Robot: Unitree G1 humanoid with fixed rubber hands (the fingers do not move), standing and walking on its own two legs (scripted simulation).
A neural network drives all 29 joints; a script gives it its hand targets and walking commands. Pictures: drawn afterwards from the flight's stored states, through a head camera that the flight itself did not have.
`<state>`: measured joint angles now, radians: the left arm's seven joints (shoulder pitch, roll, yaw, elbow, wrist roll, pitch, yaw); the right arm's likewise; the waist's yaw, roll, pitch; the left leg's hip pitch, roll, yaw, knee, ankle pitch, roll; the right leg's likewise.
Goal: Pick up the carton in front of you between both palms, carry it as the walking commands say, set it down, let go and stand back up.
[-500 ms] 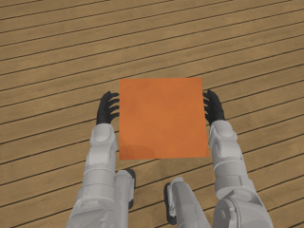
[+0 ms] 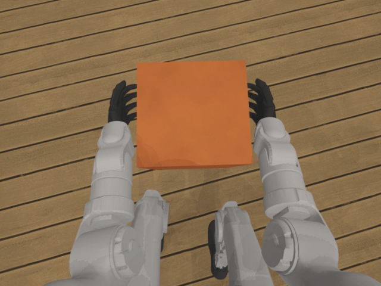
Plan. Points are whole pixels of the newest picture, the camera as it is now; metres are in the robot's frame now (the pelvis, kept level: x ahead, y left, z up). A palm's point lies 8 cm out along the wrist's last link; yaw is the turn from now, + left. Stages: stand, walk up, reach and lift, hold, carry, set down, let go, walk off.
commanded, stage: set down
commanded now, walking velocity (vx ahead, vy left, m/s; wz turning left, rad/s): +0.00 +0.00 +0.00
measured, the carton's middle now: (191, 125) +0.45 +0.03 -0.16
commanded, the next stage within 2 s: none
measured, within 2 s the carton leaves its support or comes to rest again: rests again in 1.88 s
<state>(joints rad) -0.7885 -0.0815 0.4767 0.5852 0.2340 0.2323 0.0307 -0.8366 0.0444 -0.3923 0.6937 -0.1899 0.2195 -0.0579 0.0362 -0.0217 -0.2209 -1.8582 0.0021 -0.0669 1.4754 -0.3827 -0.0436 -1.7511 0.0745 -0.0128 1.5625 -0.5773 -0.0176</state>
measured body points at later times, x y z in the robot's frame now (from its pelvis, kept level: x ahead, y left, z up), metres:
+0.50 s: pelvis -0.03 +0.01 -0.12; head +0.30 +0.03 +0.19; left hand +0.47 +0.19 -0.25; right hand +0.50 -0.11 -0.25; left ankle +0.11 +0.14 -0.53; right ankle +0.05 -0.10 -0.53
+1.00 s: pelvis -0.03 +0.00 -0.18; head +0.32 -0.02 +0.10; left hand +0.50 +0.20 -0.32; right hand +0.52 -0.11 -0.35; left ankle +0.11 +0.14 -0.53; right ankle +0.05 -0.10 -0.53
